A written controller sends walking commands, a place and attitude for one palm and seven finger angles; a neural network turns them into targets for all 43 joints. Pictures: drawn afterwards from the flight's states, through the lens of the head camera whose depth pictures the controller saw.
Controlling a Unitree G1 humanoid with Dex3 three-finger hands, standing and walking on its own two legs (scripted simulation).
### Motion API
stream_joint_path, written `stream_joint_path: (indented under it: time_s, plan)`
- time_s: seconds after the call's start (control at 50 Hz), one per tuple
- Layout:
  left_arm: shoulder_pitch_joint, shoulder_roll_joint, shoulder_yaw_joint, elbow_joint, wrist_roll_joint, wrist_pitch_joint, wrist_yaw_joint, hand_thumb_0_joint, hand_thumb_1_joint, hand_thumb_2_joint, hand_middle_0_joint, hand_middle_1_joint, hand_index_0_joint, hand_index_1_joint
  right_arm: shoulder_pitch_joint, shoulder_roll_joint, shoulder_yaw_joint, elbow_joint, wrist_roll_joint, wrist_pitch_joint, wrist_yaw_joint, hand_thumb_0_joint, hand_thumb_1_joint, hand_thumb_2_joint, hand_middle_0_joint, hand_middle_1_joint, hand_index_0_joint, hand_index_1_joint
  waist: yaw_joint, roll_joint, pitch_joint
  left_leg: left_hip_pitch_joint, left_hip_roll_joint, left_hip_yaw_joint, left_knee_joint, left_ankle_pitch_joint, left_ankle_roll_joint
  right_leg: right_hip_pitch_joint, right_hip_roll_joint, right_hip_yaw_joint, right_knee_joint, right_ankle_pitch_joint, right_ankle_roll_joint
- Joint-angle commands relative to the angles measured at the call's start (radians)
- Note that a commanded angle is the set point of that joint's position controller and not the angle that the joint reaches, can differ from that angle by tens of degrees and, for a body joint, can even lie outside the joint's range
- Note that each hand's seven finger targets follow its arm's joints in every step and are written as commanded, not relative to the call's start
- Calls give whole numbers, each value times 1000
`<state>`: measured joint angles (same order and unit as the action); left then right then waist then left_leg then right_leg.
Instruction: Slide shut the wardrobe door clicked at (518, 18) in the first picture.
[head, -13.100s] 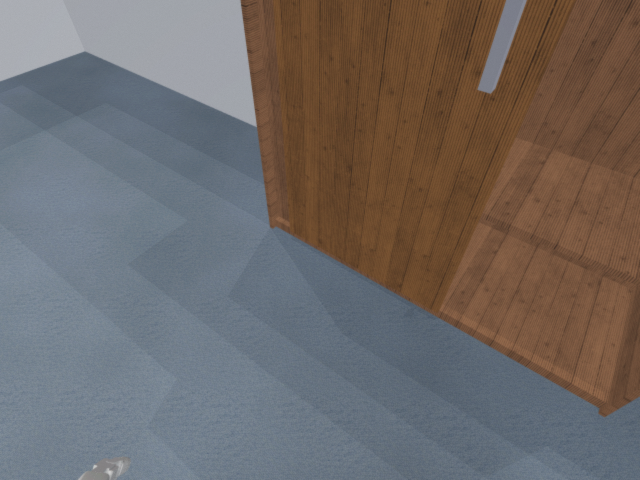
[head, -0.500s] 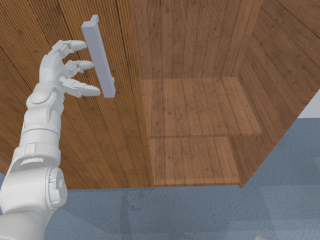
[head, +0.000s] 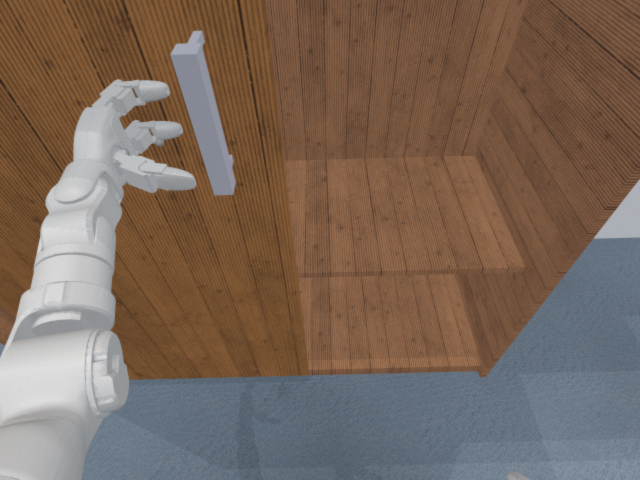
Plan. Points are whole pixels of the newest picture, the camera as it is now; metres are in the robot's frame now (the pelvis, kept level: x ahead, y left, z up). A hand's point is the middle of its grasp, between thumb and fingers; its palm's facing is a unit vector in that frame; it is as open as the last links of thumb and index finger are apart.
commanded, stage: move the hooked fingers beside the handle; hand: left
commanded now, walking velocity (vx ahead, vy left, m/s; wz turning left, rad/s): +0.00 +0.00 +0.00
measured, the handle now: (211, 119) +0.50 +0.13 +0.21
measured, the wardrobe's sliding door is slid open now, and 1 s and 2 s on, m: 0.55 0.55 0.55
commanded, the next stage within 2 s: feel for the door with the fingertips in 0.88 s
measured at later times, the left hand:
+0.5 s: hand (161, 143) +0.44 +0.18 +0.21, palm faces +0.03 -1.00 +0.01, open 14.0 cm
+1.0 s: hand (157, 153) +0.44 +0.19 +0.20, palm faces +0.06 -1.00 +0.00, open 14.0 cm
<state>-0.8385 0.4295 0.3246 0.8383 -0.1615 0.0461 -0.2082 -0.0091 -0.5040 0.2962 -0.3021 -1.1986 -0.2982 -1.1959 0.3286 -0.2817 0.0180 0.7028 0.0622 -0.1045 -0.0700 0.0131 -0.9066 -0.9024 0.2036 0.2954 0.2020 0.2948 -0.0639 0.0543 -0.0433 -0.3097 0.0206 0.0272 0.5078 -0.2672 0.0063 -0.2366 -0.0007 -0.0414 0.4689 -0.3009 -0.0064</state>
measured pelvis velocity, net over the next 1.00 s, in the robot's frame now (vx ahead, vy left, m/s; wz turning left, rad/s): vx -0.01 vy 0.00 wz -0.01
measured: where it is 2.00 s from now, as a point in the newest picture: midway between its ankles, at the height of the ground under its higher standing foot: outside the picture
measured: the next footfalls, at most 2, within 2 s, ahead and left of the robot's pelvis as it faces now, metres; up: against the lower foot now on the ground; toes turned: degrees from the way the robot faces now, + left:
none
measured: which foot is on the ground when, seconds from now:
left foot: down 0.00-1.00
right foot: down 0.00-1.00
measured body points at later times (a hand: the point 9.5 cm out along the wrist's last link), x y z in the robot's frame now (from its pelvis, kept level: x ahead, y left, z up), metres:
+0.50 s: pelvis -0.01 +0.00 +0.00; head +0.00 -0.01 +0.45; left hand +0.44 +0.23 +0.22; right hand +0.08 -0.26 -0.11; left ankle -0.01 +0.12 -0.74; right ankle -0.04 -0.11 -0.74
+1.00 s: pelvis -0.01 +0.00 +0.00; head +0.00 -0.01 +0.45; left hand +0.43 +0.24 +0.20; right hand +0.08 -0.26 -0.11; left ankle -0.01 +0.12 -0.74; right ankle -0.04 -0.11 -0.74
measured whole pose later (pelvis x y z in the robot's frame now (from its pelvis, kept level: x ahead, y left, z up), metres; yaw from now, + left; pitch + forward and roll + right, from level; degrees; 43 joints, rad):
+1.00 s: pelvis -0.01 +0.00 +0.00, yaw -1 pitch +3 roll -1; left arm -0.77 0.40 0.35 0.77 -0.16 0.06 -0.18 -0.01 -0.50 0.30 -0.30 -1.20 -0.30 -1.20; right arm 0.32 -0.28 0.02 0.70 0.06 -0.12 -0.07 0.01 -0.91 -0.90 0.20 0.30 0.20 0.29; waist -0.06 0.05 -0.04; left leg -0.29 0.02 0.04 0.49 -0.25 0.01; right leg -0.22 0.00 -0.03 0.46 -0.29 0.00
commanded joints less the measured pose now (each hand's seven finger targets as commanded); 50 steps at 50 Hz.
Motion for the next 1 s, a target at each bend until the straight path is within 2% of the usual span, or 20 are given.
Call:
stream_joint_path:
  time_s: [0.0,0.02,0.06,0.08,0.14,0.2,0.26,0.36,0.38,0.46,0.48,0.58,0.6,0.66,0.76,0.78,0.84,0.94,0.96,0.98]
  plan:
    - [-486,252,53,-281,-26,-86,-3,0,-500,300,-300,-1200,-300,-1200,-1,-140,-48,-118,-3,-45,-5,0,-900,-900,200,300,200,300,1,-23,-364,273,-14,-35,-4,401,40,36,24,2,-31,456,-12]
    - [-464,226,36,-304,-25,-84,-4,0,-500,300,-300,-1200,-300,-1200,-8,-136,-48,-125,-3,-47,-2,0,-900,-900,200,300,200,300,6,4,-368,290,-13,-36,-5,421,37,32,24,0,-28,459,-13]
    - [-443,222,41,-272,-26,-65,2,0,-500,300,-300,-1200,-300,-1200,-12,-137,-47,-117,-1,-47,-3,0,-900,-900,200,300,200,300,2,-32,-321,267,-12,-31,-9,392,40,16,26,-1,-39,440,-10]
    - [-424,246,58,-241,-26,-58,7,0,-500,300,-300,-1200,-300,-1200,-4,-142,-46,-109,-2,-41,-4,0,-900,-900,200,300,200,300,7,-63,-288,226,-12,-27,-14,355,41,22,24,-4,-45,418,-10]
    - [-422,284,80,-243,-9,-44,13,0,-500,300,-300,-1200,-300,-1200,-11,-141,-43,-120,-1,-38,-7,0,-900,-900,200,300,200,300,13,-47,-271,201,-17,-23,-29,318,41,27,21,1,-46,397,-10]
    - [-460,223,16,-304,0,-56,16,0,-500,300,-300,-1200,-300,-1200,-23,-130,-41,-129,1,-42,-4,0,-900,-900,200,300,200,300,1,25,-275,241,-14,-31,-25,323,38,-2,22,0,-48,367,-15]
    - [-514,215,13,-355,-17,-73,13,0,-500,300,-300,-1200,-300,-1200,-21,-133,-47,-126,-1,-52,-8,0,-900,-900,200,300,200,300,-13,10,-331,302,-8,-46,-21,343,36,-9,27,0,-49,365,-14]
    - [-554,158,-23,-253,-29,-59,18,0,-500,300,-300,-1200,-300,-1200,-19,-134,-41,-91,1,-68,-12,0,-900,-900,200,300,200,300,-28,-20,-259,272,-9,-51,-31,266,35,-63,27,-4,-64,293,-11]
    - [-529,197,6,-220,-23,-56,25,0,-500,300,-300,-1200,-300,-1200,-10,-139,-40,-82,-2,-66,-11,0,-900,-900,200,300,200,300,-14,-22,-253,243,-11,-47,-32,249,35,-50,26,-2,-67,276,-14]
    - [-517,244,38,-138,7,-47,37,0,-500,300,-300,-1200,-300,-1200,0,-139,-37,-87,-4,-61,-9,0,-900,-900,200,300,200,300,-5,-34,-255,192,-18,-35,-33,228,36,-33,19,4,-57,285,-12]
    - [-514,276,55,-127,14,-58,40,0,-500,300,-300,-1200,-300,-1200,7,-143,-38,-87,-6,-56,-9,0,-900,-900,200,300,200,300,-4,-64,-263,178,-17,-34,-30,226,38,-16,17,4,-57,283,-12]
    - [-534,322,79,-193,11,-117,16,0,-500,300,-300,-1200,-300,-1200,12,-141,-39,-109,-9,-59,-9,0,-900,-900,200,300,200,300,2,-14,-345,219,-16,-29,-19,300,38,35,18,14,-42,367,-13]
    - [-560,287,52,-231,5,-127,8,0,-500,300,-300,-1200,-300,-1200,7,-137,-39,-115,-7,-65,-7,0,-900,-900,200,300,200,300,-10,-3,-352,247,-16,-31,-18,312,39,24,22,15,-44,380,-12]
    - [-527,250,29,-262,-8,-126,-13,0,-500,300,-300,-1200,-300,-1200,4,-136,-44,-117,-2,-72,-5,0,-900,-900,200,300,200,300,-11,19,-356,286,-12,-37,-15,354,36,14,26,10,-46,399,-13]
    - [-446,177,-2,-250,-29,-54,-18,0,-500,300,-300,-1200,-300,-1200,-4,-139,-49,-111,3,-67,-2,0,-900,-900,200,300,200,300,-6,8,-284,266,-11,-38,-23,341,35,-20,29,-5,-58,373,-13]
    - [-400,182,13,-226,-33,-39,-12,0,-500,300,-300,-1200,-300,-1200,-4,-140,-50,-110,3,-63,-1,0,-900,-900,200,300,200,300,6,-23,-263,238,-12,-33,-25,326,37,-11,29,-8,-62,363,-14]
    - [-440,235,50,-237,-29,-23,7,0,-500,300,-300,-1200,-300,-1200,-4,-146,-50,-106,3,-58,-5,0,-900,-900,200,300,200,300,2,-66,-246,204,-15,-26,-33,288,43,-8,26,-2,-65,355,-8]
    - [-487,319,103,-362,-4,-82,33,0,-500,300,-300,-1200,-300,-1200,-16,-135,-45,-126,-8,-59,-7,0,-900,-900,200,300,200,300,11,-26,-342,246,-17,-25,-24,337,45,52,22,11,-50,404,-9]
    - [-505,321,92,-376,-1,-92,29,0,-500,300,-300,-1200,-300,-1200,-21,-132,-44,-125,-6,-58,-9,0,-900,-900,200,300,200,300,5,-4,-354,263,-16,-23,-23,346,44,53,22,15,-49,412,-9]
    - [-519,279,52,-386,-6,-101,26,0,-500,300,-300,-1200,-300,-1200,-19,-129,-42,-123,-8,-59,-8,0,-900,-900,200,300,200,300,-4,-3,-348,270,-15,-25,-21,347,43,46,23,11,-52,404,-9]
